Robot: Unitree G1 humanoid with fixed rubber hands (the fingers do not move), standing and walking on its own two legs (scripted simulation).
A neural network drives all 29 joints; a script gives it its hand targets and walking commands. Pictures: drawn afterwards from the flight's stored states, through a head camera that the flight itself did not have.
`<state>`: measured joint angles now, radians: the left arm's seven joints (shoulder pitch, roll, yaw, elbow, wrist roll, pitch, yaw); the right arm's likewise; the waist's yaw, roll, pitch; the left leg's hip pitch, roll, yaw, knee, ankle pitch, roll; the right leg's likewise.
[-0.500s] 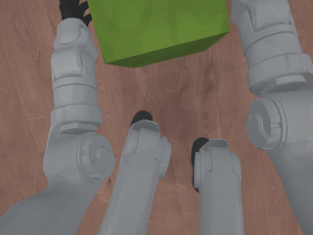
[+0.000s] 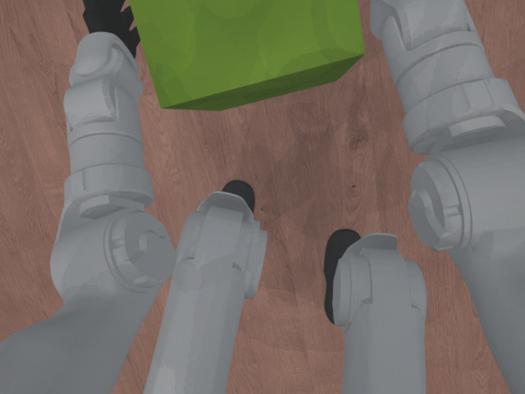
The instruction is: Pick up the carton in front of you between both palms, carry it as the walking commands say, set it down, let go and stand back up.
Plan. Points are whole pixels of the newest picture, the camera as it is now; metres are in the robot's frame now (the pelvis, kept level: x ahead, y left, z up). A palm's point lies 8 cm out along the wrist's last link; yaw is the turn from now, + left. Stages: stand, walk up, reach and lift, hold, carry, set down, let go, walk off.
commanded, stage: set down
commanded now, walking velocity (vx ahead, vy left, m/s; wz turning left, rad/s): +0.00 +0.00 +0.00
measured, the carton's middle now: (252, 12) +0.53 +0.14 -0.28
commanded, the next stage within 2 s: none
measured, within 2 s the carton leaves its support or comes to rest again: rests again in 0.24 s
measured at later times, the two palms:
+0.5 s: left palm (107, 32) +0.47 +0.29 -0.20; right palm out of the picture +0.57 +0.00 -0.21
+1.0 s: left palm (97, 61) +0.43 +0.32 -0.23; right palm out of the picture +0.58 -0.02 -0.23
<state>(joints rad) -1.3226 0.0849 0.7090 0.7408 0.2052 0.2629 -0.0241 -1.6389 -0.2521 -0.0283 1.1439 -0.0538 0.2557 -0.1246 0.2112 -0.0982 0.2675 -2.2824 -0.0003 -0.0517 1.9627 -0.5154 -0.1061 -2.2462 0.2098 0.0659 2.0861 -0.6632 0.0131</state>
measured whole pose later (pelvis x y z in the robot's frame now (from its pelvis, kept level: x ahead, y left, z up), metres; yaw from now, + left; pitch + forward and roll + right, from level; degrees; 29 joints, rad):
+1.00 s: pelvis -0.02 +0.01 -0.02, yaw +1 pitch +41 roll +5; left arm -1.43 0.26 0.63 1.11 0.03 0.06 0.04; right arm -1.72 -0.43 0.17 1.17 0.08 0.19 -0.06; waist 0.24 -0.02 0.46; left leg -2.26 0.05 0.01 2.04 -0.49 -0.05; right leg -2.22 0.13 0.05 2.17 -0.66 0.00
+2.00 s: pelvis +0.01 +0.02 +0.15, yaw +2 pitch +50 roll +1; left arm -1.12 0.20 0.46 0.69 -0.07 0.29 0.05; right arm -1.47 -0.40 -0.03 0.97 -0.02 0.37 -0.01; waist 0.26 -0.05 -0.03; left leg -1.91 -0.01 0.00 1.39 -0.36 -0.02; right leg -1.84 0.08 0.07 1.50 -0.53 0.01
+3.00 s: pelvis +0.12 +0.03 +0.35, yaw +4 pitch +9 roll +0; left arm 0.19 0.22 0.00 0.34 -0.03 0.07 -0.07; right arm -0.01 -0.15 -0.11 0.54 -0.06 0.04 -0.05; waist 0.09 0.03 0.06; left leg -0.47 -0.05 -0.04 0.56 -0.26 0.01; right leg -0.36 0.01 0.06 0.57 -0.38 0.00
